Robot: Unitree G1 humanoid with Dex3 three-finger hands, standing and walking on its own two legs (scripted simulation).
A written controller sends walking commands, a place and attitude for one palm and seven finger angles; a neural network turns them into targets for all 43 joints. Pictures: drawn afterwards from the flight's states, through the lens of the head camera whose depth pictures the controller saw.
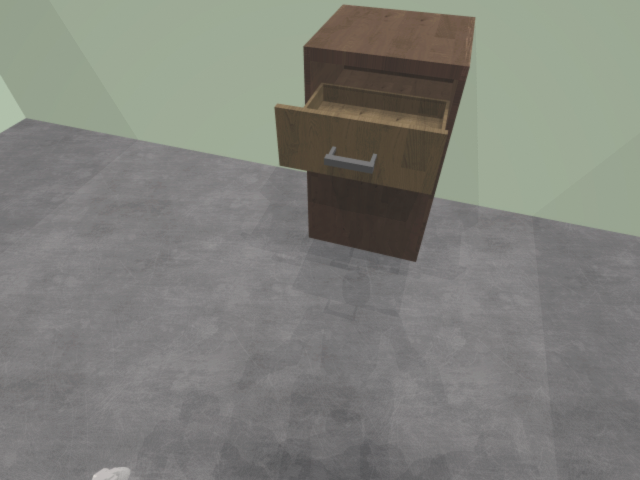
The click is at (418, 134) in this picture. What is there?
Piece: drawer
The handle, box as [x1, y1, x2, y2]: [324, 146, 376, 173]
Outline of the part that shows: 324,157 324,164 371,173 376,154 373,153 371,160 368,162 335,156 333,154 335,147 332,146 329,153 326,154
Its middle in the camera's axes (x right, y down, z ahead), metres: +0.08 -0.20 +0.98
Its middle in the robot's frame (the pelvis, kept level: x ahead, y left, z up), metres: +0.87 -0.03 -0.08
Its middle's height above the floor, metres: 0.69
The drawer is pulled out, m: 0.30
